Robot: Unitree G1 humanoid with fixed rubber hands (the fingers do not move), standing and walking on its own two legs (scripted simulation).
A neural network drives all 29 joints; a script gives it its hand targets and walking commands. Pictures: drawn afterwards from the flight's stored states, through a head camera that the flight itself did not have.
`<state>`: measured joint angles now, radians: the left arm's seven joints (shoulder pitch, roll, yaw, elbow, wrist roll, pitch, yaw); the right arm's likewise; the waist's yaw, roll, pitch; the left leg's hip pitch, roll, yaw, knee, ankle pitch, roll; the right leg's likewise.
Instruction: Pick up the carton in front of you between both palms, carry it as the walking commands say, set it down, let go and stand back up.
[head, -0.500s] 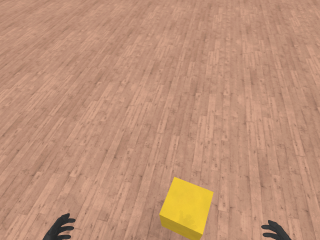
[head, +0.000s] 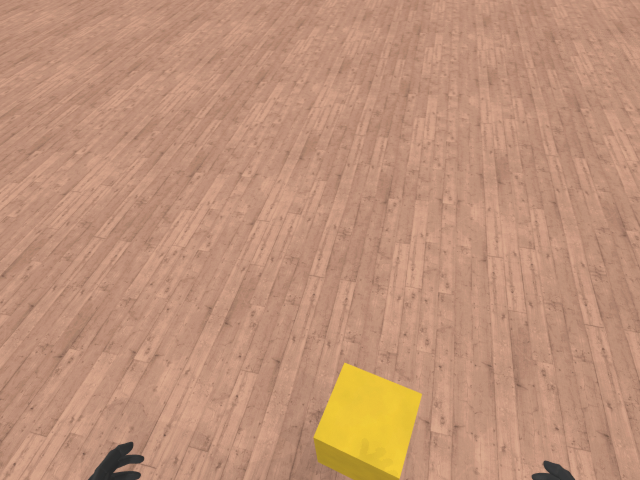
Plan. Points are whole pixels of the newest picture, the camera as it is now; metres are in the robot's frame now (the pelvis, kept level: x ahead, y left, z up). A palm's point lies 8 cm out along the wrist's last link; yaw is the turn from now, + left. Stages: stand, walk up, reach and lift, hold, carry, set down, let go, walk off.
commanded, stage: stand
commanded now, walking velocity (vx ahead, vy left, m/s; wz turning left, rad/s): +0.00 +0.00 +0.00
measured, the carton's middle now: (366, 430) +0.36 -0.07 -0.65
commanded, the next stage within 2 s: none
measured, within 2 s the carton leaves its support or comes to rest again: neither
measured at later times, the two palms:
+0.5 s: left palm out of the picture +0.07 +0.31 -0.09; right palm out of the picture +0.07 -0.30 -0.11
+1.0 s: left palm out of the picture +0.08 +0.32 -0.09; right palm out of the picture +0.06 -0.30 -0.11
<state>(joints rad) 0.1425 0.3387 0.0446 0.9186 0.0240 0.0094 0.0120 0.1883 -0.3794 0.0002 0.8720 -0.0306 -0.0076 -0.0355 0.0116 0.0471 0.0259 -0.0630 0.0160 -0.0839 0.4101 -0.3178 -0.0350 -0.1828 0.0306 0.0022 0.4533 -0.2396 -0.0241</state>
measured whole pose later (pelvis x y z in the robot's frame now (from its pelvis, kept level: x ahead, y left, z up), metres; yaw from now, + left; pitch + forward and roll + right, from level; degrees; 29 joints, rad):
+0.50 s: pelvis -0.02 +0.00 +0.00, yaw +0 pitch -2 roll +0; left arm 0.13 0.36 0.03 1.02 0.02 0.00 0.00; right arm 0.18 -0.40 0.01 0.96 -0.03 -0.01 -0.03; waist 0.01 0.04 0.03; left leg -0.05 0.01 -0.07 0.36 -0.27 -0.03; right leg -0.17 0.02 0.01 0.40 -0.19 -0.02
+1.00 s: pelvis -0.02 +0.01 +0.01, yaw -1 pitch -2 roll +0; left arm 0.10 0.37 0.02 1.05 0.01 0.00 0.00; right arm 0.17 -0.40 0.01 1.00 -0.02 -0.02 -0.02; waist 0.01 0.03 0.03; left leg -0.05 0.01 -0.06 0.34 -0.26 -0.03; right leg -0.18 0.02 0.02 0.38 -0.17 -0.01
